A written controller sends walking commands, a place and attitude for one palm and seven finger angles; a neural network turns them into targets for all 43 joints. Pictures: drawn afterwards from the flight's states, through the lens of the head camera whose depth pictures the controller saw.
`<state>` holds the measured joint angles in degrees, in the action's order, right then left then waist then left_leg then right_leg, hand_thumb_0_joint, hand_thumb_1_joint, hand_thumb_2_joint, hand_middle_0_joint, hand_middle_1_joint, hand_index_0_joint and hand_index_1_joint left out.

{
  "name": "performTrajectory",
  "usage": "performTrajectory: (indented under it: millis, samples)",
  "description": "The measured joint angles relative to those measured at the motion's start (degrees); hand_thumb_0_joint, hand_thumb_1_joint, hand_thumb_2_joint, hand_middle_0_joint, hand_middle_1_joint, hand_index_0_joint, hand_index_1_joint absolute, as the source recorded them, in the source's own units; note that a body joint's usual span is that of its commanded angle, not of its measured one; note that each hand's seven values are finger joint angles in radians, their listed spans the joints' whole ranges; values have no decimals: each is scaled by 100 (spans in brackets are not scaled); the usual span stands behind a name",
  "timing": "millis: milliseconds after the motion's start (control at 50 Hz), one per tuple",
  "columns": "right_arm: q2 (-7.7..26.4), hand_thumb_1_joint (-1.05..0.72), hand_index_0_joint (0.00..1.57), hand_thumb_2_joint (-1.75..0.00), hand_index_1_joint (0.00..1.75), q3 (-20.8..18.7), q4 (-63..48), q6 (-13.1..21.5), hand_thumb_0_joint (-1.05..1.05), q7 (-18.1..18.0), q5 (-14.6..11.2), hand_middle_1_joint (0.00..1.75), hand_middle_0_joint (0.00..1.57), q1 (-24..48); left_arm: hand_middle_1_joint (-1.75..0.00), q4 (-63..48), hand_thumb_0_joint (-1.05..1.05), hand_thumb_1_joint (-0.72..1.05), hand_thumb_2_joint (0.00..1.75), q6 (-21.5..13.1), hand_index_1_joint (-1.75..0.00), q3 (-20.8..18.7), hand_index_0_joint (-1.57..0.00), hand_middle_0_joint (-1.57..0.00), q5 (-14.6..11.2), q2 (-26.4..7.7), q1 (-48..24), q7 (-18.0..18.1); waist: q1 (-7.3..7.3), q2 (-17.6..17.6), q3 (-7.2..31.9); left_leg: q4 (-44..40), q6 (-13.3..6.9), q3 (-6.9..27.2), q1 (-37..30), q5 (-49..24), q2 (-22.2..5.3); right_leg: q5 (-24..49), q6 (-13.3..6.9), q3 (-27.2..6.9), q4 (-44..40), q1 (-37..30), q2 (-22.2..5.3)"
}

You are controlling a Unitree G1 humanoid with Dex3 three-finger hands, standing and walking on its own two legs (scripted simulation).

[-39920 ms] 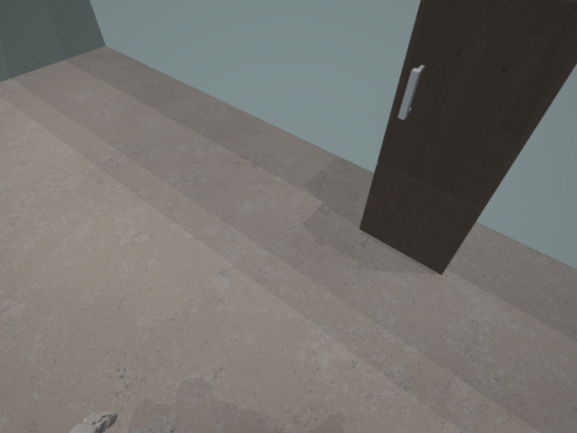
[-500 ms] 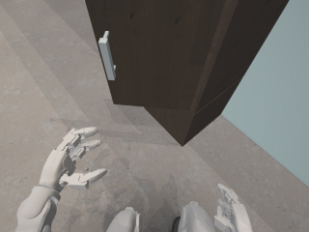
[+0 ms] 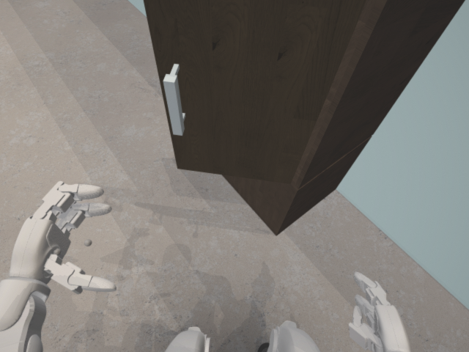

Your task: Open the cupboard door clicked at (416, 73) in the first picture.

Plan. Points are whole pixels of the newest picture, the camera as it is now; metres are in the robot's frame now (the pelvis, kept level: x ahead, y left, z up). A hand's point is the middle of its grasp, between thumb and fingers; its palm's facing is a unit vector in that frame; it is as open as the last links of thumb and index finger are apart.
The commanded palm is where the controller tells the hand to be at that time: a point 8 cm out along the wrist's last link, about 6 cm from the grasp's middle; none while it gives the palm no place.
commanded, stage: raise the hand with hooked fingers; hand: left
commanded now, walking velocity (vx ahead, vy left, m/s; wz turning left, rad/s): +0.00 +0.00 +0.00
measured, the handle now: (177, 101) +0.59 +0.17 +0.03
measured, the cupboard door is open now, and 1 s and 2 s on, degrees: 45 45 45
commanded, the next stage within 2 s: move the hooked fingers beside the handle in 0.82 s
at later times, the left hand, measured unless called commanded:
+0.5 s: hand (88, 223) +0.29 +0.25 +0.05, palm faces -0.08 -0.99 -0.06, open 14.0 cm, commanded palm +0.27 +0.30 +0.05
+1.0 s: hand (78, 224) +0.29 +0.26 +0.05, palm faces -0.04 -1.00 -0.05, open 14.0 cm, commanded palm +0.27 +0.31 +0.05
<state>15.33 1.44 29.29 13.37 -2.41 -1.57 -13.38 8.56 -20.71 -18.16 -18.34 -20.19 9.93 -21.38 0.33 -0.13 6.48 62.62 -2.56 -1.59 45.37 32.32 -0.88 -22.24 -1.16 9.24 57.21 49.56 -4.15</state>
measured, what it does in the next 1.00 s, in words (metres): stands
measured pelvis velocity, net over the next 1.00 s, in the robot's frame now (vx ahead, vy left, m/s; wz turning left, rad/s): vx -0.01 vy -0.01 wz -0.01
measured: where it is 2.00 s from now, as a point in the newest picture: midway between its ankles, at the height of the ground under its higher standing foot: outside the picture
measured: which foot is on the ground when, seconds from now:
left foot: down 0.00-1.00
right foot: down 0.00-1.00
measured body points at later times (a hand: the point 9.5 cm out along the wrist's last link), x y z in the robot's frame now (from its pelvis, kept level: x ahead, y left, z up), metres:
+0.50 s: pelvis +0.00 -0.01 +0.01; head +0.08 +0.00 +0.45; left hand +0.29 +0.30 +0.06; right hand +0.14 -0.28 -0.07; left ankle -0.02 +0.08 -0.67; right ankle +0.06 -0.12 -0.67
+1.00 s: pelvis -0.01 -0.01 +0.00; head +0.08 +0.01 +0.45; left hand +0.28 +0.32 +0.06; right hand +0.15 -0.25 -0.07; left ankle -0.02 +0.09 -0.67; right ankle +0.06 -0.12 -0.67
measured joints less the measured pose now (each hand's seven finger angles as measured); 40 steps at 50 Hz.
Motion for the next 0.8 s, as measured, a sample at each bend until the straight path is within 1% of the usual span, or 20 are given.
performTrajectory:
  millis: [40, 100, 140, 180, 300, 360, 440, 520, 620, 680, 800]
  samples:
    - [6, -90, 20, -90, 30, 51, 21, -25, 1, 14, -3, 30, 20, 10, -115, 235, -1, -42, 33, 21, -115, -85, -30, -30, 11, -56, -183, -104, -26, -18, -1, 6, 10, 17, 21, 2, 2, -13, -11, 15, 12, 17, -3]
    - [14, -90, 20, -90, 30, 105, 68, -56, 1, 5, -9, 30, 20, 20, -117, 546, -1, -46, 32, 176, -117, -137, -30, -30, 29, -163, -385, -374, -38, -50, -27, -2, 25, 25, 28, -3, -7, -17, -27, 23, 11, 27, 6]
    - [17, -90, 20, -89, 30, 123, 103, -67, 1, -7, -9, 30, 20, 13, -118, 687, -1, -47, 31, 263, -118, -172, -30, -30, -1, -222, -469, -570, -31, -70, -58, -27, 36, 21, 1, -11, -23, -6, -37, 20, -16, 5, 25]
    - [13, -90, 20, -89, 30, 129, 142, -71, 1, -22, -6, 30, 20, -14, -119, 774, -1, -48, 31, 271, -119, -243, -30, -30, -61, -270, -531, -701, -17, -68, -73, -65, 47, 10, -37, -21, -40, 7, -47, 10, -48, -21, 47]
    - [53, -90, 20, -89, 30, 118, 255, -70, 1, -46, -6, 30, 20, -138, -120, 1174, -1, -50, 30, 77, -120, -634, -30, -31, -255, -445, -927, -824, 37, -30, -105, -110, 89, 17, -80, -43, -79, 21, -93, 18, -84, -54, 90]
    - [108, -90, 20, -89, 30, 105, 287, -100, 1, -45, -30, 30, 20, -183, -120, 1488, -1, -50, 30, 147, -120, -766, -30, -31, -288, -559, -1141, -954, 74, -29, -119, -129, 101, 17, -67, -66, -90, 42, -108, 20, -105, -41, 103]
    - [180, -90, 20, -89, 30, 49, 267, -100, 1, -23, -46, 30, 20, -261, -120, 1600, -1, -50, 30, 273, -120, -721, -30, -30, -300, -571, -1119, -1141, 129, -53, -115, -207, 99, -16, -90, -110, -102, 95, -110, -11, -180, -47, 124]
    - [202, -90, 20, -90, 30, 8, 224, -75, 1, 1, -18, 30, 20, -333, -120, 1498, -1, -50, 30, 177, -120, -667, -30, -30, -276, -465, -959, -1154, 165, -24, -87, -264, 96, -72, -131, -131, -113, 125, -108, -65, -214, -52, 144]
    - [173, -90, 20, -90, 30, 12, 207, -71, 1, 8, -3, 30, 20, -343, -120, 1552, -2, -50, 30, -24, -120, -779, -30, -31, -294, -410, -1023, -983, 175, 38, -118, -212, 103, -67, -117, -121, -119, 116, -119, -64, -165, -39, 146]
    - [157, -90, 20, -90, 30, 27, 201, -83, 1, 9, -13, 30, 20, -325, -120, 1597, -2, -50, 30, -23, -120, -786, -30, -31, -266, -424, -1056, -962, 167, 24, -133, -189, 98, -49, -95, -124, -113, 122, -116, -47, -161, -35, 139]
    - [114, -90, 20, -90, 30, 83, 180, -80, 1, -11, -15, 30, 20, -285, -120, 1577, -2, -50, 30, 53, -120, -677, -30, -30, -237, -446, -983, -1099, 128, -18, -114, -213, 72, -59, -118, -140, -94, 148, -90, -60, -195, -63, 126]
